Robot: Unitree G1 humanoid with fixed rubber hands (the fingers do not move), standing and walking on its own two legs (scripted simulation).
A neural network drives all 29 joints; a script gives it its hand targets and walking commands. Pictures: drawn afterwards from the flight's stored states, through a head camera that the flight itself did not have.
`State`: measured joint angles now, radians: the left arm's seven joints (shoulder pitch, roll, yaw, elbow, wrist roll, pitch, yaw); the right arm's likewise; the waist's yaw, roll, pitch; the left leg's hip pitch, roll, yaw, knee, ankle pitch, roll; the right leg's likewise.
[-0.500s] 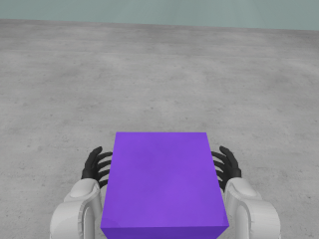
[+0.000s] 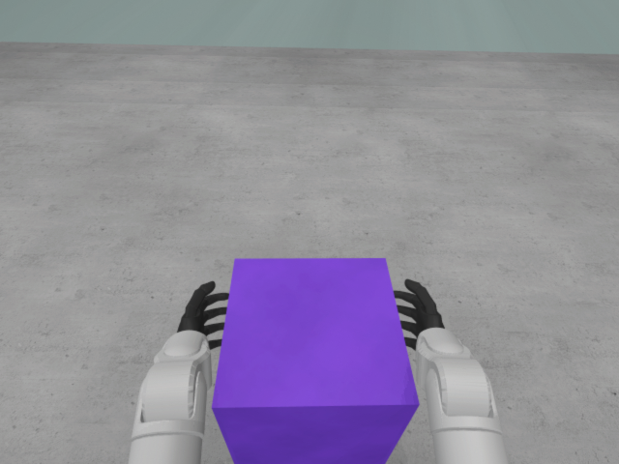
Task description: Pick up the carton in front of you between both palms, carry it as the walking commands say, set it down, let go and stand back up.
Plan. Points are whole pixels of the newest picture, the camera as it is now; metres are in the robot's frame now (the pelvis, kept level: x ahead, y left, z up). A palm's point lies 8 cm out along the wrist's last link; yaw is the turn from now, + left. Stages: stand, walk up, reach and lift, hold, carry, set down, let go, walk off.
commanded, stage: carry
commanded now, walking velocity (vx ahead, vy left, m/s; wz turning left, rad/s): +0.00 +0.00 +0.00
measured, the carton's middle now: (310, 368) +0.26 +0.00 -0.05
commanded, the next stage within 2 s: hold in 1.16 s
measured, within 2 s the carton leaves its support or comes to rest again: neither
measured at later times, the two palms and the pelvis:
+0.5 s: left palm (190, 346) +0.26 +0.15 +0.04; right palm (430, 341) +0.26 -0.15 +0.04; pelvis -0.03 +0.00 +0.00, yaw +0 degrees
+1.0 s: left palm (188, 357) +0.24 +0.15 +0.04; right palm (434, 352) +0.24 -0.15 +0.04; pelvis -0.04 +0.00 +0.00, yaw +0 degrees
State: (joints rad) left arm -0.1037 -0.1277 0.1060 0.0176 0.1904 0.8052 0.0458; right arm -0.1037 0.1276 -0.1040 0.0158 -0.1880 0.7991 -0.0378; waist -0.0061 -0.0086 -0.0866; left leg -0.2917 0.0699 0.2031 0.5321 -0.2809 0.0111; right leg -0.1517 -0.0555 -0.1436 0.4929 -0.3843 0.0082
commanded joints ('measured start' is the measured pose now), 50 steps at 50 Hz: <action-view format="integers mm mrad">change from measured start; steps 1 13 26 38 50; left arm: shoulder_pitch -405 -492 -522 -523 -527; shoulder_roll -605 -851 -877 -886 -889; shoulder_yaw -433 -549 -519 -517 -515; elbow -8 -5 25 33 37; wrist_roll -165 -217 -210 -210 -210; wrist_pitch -115 -131 -107 -104 -103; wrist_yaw -157 -222 -237 -240 -242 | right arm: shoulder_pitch -400 -484 -509 -509 -512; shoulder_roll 609 852 879 886 888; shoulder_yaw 437 542 509 505 503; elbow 7 18 48 54 58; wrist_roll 165 215 204 202 202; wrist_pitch -109 -127 -102 -99 -98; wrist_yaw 153 220 235 239 240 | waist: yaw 4 0 2 3 3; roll -2 5 9 10 11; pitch -228 -253 -222 -231 -232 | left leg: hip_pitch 163 167 136 131 125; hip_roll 100 107 106 108 110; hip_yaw -92 -101 -111 -113 -115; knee -19 -36 -68 -75 -77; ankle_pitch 476 425 336 322 310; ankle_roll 9 7 7 7 6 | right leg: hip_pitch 30 16 -26 -37 -45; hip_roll -111 -107 -104 -104 -104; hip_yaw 65 70 78 79 81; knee -36 -45 -73 -74 -74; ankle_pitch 555 447 326 297 284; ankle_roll -4 -10 -16 -20 -22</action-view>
